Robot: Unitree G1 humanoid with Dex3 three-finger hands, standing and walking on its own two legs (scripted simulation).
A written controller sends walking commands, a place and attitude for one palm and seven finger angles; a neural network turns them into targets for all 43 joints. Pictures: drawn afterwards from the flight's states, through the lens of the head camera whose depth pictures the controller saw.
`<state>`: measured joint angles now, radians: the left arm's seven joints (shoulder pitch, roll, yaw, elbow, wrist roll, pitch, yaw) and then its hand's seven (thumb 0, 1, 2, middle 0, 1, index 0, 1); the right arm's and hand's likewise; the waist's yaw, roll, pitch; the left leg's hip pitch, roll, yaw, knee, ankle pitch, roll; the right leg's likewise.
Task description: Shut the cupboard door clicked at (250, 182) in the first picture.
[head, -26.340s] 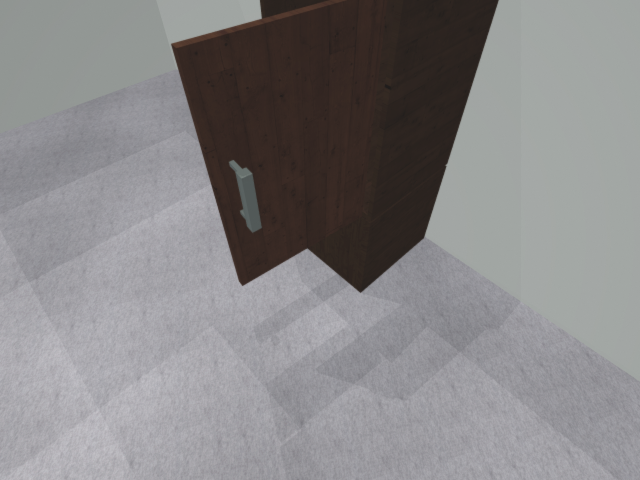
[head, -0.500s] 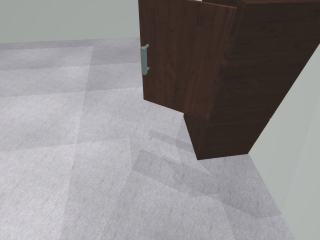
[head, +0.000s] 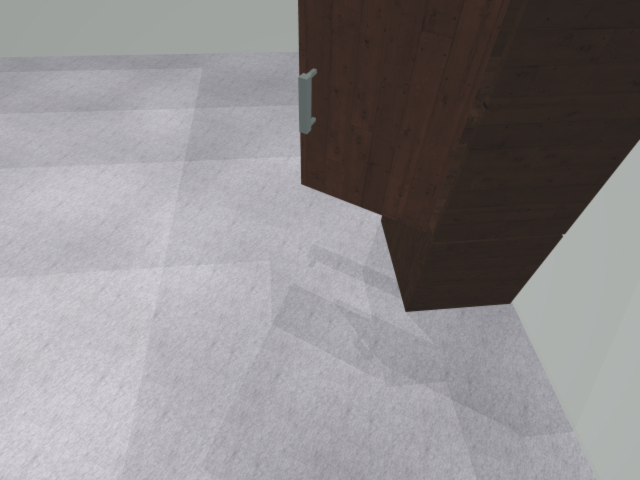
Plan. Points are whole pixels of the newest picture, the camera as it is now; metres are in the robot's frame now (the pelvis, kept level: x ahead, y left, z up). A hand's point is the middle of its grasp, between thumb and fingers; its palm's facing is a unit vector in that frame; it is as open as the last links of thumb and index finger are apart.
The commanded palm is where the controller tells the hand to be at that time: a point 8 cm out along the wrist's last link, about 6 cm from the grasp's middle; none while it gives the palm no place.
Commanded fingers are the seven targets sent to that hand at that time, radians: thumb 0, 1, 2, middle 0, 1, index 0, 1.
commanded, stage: walk to a spot facing it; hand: left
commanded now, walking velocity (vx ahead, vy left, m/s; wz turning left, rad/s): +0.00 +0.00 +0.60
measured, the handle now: (309, 101) +0.93 +0.06 -0.03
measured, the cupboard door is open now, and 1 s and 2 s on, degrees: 56 56 56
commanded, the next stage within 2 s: turn to face it in 1.88 s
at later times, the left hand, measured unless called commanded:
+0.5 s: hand out of the picture +0.05 +0.24 -0.15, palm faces +0.27 -0.92 -0.28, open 7.4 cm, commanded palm none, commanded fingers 0.00 0.90 0.90 -0.20 -0.30 -0.20 -0.30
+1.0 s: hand out of the picture -0.11 +0.12 -0.17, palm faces +0.64 -0.73 -0.25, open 7.4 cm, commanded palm none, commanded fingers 0.00 0.90 0.90 -0.20 -0.30 -0.20 -0.30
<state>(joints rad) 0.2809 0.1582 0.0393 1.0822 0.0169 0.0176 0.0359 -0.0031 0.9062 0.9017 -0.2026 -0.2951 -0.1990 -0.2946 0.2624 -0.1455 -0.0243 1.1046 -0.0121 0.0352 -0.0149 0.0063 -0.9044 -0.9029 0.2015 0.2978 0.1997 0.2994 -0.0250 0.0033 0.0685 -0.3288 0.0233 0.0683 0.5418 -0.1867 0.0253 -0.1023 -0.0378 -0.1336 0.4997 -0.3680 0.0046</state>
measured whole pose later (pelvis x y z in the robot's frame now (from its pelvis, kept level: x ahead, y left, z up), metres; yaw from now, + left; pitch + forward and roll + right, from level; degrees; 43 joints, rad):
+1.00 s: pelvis -0.01 -0.05 +0.00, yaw +38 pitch +0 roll +2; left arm 0.30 0.20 0.06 0.90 0.03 0.02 0.02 0.00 0.90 0.90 -0.21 -0.30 -0.20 -0.30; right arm 0.12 -0.22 -0.06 0.91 -0.02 0.08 0.03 0.01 -0.91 -0.90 0.20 0.30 0.20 0.30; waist 0.02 -0.03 0.12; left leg -0.33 0.02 0.07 0.73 -0.42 -0.03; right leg -0.19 -0.15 -0.26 0.62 -0.41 0.00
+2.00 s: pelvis +0.15 +0.17 -0.02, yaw +72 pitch +0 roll -1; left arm 0.37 0.22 0.07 1.00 0.02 0.02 -0.01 0.00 0.91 0.90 -0.20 -0.30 -0.20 -0.29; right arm 0.06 -0.23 -0.04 0.85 -0.02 -0.03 0.03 0.01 -0.91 -0.90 0.20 0.30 0.20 0.30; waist 0.03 -0.03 0.14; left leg -0.46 -0.01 0.12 0.71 -0.24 0.11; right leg -0.29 -0.16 -0.15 1.16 -0.53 0.06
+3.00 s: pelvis +0.19 +0.34 +0.00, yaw +42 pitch +0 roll -2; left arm 0.21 0.28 0.11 0.90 0.02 0.08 -0.02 0.00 0.91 0.90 -0.20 -0.29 -0.20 -0.29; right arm 0.14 -0.17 -0.01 0.85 -0.03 0.00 -0.02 0.01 -0.90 -0.90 0.20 0.30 0.20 0.30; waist 0.03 -0.05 0.08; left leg -0.29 0.08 0.10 0.56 -0.27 0.02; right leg -0.44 0.03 0.02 1.13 -0.52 0.05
